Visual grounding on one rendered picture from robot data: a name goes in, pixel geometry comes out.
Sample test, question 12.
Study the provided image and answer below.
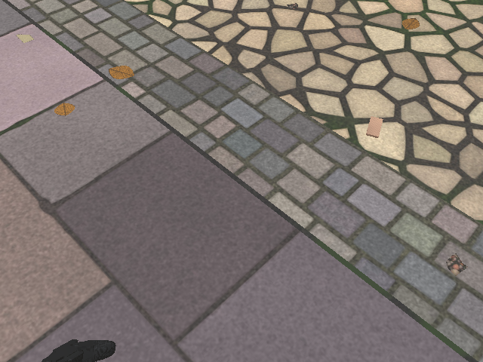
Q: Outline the left robot hand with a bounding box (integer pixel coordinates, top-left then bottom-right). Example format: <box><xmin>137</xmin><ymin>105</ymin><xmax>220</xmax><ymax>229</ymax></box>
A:
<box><xmin>42</xmin><ymin>339</ymin><xmax>116</xmax><ymax>362</ymax></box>

